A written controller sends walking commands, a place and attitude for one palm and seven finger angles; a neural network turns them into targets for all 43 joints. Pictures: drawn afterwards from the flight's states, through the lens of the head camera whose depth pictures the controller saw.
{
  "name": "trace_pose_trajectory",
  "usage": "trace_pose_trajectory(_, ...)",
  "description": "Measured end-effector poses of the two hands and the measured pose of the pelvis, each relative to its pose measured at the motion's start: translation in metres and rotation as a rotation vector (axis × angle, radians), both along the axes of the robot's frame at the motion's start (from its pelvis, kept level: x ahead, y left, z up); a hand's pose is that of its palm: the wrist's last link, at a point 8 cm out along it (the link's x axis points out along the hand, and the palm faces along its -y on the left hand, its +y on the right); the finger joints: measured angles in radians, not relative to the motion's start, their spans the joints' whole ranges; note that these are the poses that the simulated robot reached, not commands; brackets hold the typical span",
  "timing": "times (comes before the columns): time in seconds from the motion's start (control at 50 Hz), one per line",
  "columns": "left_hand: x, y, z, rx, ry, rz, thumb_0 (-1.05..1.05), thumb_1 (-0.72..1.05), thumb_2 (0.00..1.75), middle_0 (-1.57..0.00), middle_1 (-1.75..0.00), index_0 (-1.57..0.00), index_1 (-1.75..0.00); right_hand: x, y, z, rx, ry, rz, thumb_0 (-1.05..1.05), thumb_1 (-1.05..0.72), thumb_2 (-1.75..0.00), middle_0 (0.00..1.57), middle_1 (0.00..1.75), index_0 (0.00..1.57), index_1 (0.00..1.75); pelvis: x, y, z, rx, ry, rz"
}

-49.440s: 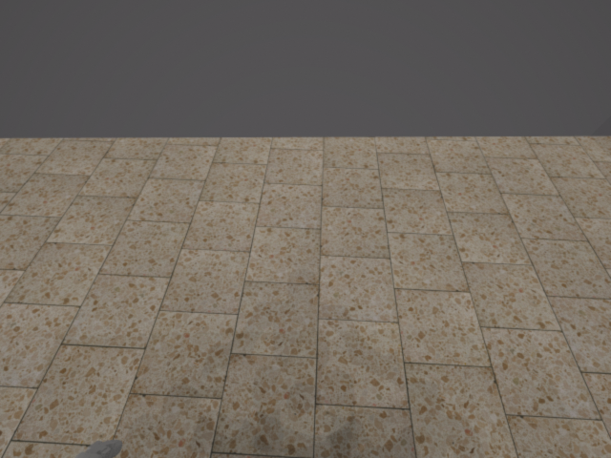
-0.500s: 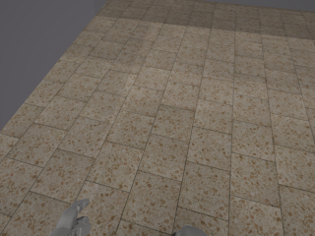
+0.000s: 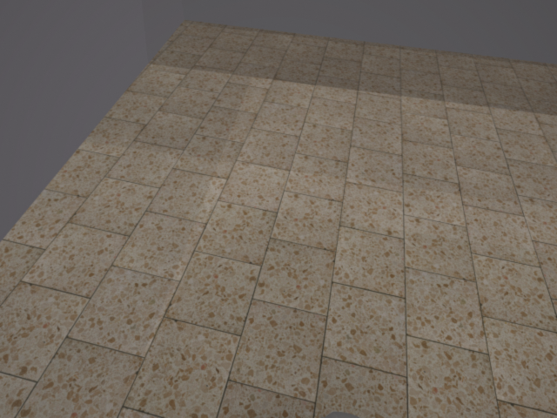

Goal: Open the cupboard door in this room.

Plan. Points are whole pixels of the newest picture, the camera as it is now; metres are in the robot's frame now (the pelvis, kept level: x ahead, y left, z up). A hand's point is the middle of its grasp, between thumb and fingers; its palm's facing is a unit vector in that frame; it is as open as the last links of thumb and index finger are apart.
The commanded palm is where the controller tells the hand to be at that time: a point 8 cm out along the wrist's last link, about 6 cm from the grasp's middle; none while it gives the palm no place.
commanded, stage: walk to a spot facing it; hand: left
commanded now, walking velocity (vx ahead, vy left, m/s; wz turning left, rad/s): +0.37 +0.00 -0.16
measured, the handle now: out of the picture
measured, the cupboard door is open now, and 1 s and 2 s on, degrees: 39 39 39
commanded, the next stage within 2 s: turn to face it in 0.20 s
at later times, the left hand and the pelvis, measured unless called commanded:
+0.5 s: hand (205, 373) +0.22 +0.14 -0.20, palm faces +0.13 -0.98 -0.16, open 7.3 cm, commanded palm none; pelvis +0.22 -0.04 -0.01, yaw +5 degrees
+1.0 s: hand (221, 319) +0.31 +0.13 -0.16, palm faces +0.39 -0.88 -0.26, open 7.4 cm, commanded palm none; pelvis +0.31 -0.09 +0.00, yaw +23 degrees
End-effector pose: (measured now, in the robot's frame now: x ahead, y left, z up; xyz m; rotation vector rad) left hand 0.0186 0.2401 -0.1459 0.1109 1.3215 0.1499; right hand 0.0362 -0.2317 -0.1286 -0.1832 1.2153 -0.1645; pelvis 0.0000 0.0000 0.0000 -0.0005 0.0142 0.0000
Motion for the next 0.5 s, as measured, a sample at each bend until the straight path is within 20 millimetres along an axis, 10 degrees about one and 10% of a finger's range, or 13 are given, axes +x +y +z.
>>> trace_pose_trajectory(0.22, 0.173, -0.047, 0.001, 0.037, -0.18, -0.081, 0.0, 0.9, 0.9, -0.2, -0.3, -0.2, -0.3, -0.006, -0.04, -0.03, 0.065, 0.323, -0.114, 0.01, -0.92, -0.9, 0.2, 0.3, 0.2, 0.3, 0.104, -0.043, -0.018, 0.015, -0.016, -0.009)
trace_pose_trajectory(0.5, 0.193, -0.049, -0.02, -0.008, 0.024, 0.091, 0.0, 0.92, 0.9, -0.2, -0.3, -0.2, -0.3, 0.25, -0.038, -0.013, -0.002, 0.037, 0.077, 0.01, -0.93, -0.9, 0.2, 0.3, 0.2, 0.3, 0.223, -0.035, -0.015, -0.029, -0.012, 0.086)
